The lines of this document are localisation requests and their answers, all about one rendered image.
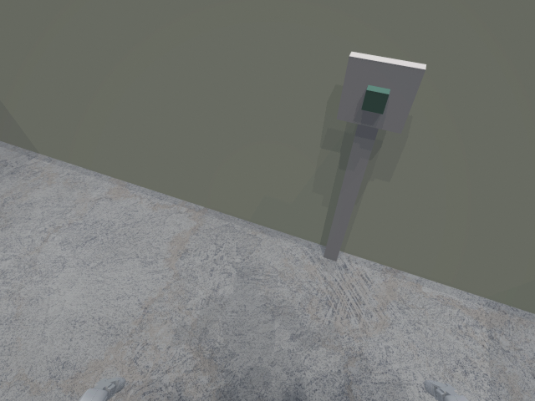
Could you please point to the right robot hand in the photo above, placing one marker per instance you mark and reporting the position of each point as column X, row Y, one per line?
column 443, row 392

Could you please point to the panel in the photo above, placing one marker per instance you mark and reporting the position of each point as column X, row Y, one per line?
column 403, row 78

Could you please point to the button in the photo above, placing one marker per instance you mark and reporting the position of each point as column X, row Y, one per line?
column 375, row 99

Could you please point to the left robot hand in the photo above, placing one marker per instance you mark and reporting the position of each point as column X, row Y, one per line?
column 104, row 390

